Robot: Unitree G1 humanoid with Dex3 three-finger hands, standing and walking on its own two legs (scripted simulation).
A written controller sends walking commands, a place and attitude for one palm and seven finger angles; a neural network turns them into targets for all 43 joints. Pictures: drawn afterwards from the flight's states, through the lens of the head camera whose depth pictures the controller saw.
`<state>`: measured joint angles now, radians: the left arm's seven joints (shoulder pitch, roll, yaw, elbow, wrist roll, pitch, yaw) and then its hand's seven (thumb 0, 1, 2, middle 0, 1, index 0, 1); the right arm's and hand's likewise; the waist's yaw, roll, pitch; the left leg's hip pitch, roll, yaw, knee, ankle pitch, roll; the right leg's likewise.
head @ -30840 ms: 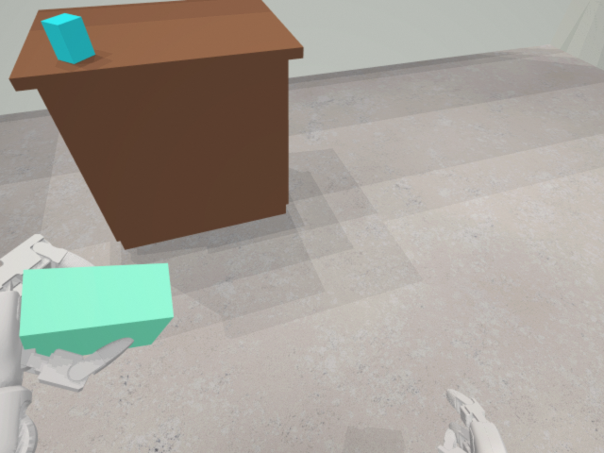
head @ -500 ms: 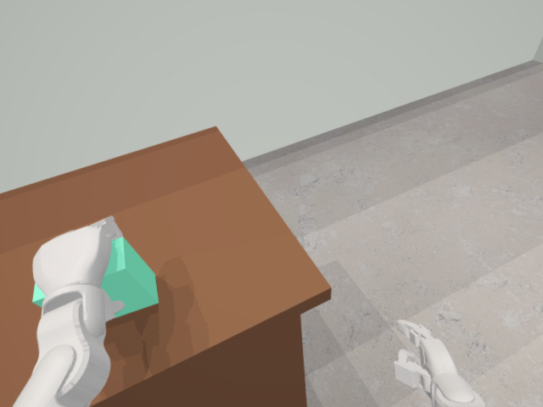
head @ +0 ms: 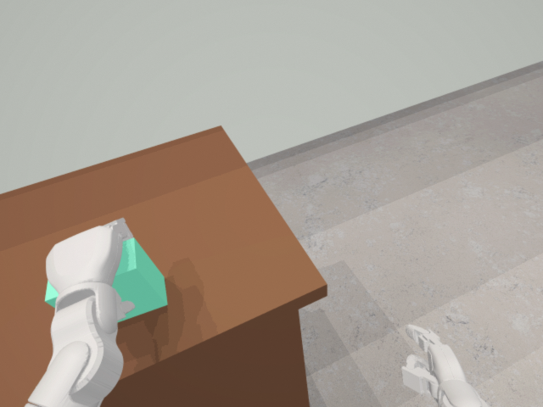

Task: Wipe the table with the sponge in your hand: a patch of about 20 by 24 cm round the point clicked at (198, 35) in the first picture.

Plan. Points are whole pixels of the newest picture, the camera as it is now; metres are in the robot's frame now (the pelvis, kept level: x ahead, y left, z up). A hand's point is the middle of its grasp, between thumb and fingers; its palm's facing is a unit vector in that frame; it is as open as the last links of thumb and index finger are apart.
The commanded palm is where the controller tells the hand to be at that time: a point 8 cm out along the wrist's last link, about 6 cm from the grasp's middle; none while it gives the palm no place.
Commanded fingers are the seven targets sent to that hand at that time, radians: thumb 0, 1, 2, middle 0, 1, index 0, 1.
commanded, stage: slide across to the third lane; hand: left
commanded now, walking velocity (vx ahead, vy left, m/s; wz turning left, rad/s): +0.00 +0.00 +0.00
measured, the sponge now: (118, 293) +0.24 +0.28 +0.07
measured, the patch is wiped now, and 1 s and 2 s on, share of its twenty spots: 0.85 0.90 1.00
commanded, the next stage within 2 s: wipe forward along the third lane in 0.54 s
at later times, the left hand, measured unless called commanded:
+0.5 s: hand (150, 264) +0.27 +0.22 +0.12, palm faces +0.12 -0.08 -0.99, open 9.9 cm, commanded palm +0.24 +0.19 +0.17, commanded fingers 0.00 0.10 1.30 -1.20 -1.60 -1.20 -1.60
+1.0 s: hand (161, 245) +0.30 +0.21 +0.12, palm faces +0.03 -0.05 -1.00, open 9.8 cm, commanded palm +0.28 +0.21 +0.15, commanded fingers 0.00 0.10 1.30 -1.20 -1.60 -1.20 -1.60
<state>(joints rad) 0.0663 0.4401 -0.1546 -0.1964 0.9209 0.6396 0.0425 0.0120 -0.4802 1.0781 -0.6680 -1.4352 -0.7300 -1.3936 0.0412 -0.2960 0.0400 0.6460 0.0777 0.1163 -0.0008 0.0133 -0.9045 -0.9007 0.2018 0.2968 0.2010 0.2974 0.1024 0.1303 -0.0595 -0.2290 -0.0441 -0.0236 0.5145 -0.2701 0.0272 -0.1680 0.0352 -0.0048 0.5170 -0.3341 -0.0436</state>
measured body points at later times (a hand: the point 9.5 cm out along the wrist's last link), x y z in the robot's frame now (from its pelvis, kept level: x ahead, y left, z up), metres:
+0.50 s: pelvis -0.01 -0.02 +0.00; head -0.04 -0.08 +0.44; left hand +0.26 +0.22 +0.17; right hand +0.25 -0.21 -0.08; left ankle +0.00 +0.11 -0.73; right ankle -0.04 -0.09 -0.74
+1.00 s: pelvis -0.02 -0.04 +0.00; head -0.05 -0.09 +0.44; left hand +0.30 +0.21 +0.17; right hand +0.20 -0.25 -0.10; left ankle +0.00 +0.11 -0.73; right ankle -0.04 -0.09 -0.74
